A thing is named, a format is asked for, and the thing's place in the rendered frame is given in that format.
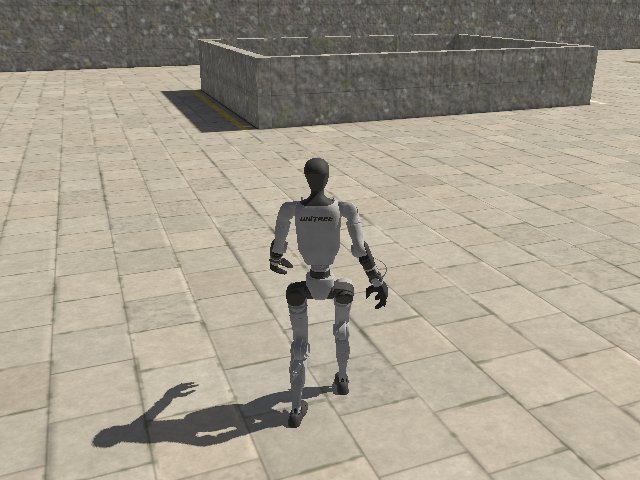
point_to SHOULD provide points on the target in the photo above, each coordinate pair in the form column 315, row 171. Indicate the robot right forearm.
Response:
column 370, row 267

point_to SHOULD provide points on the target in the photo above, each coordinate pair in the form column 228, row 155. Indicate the left robot thigh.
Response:
column 298, row 309

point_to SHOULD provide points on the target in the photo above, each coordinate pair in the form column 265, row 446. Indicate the right robot upper arm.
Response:
column 350, row 211

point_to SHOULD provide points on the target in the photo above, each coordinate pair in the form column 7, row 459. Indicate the robot left hand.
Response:
column 285, row 263

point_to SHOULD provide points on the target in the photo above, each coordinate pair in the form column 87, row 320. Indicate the robot left forearm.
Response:
column 275, row 258

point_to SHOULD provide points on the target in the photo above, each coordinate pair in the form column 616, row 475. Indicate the left robot upper arm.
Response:
column 286, row 212

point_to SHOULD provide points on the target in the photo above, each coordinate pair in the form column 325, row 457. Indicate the robot right hand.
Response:
column 382, row 294

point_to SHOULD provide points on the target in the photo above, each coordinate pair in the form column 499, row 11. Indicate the left robot foot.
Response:
column 295, row 419

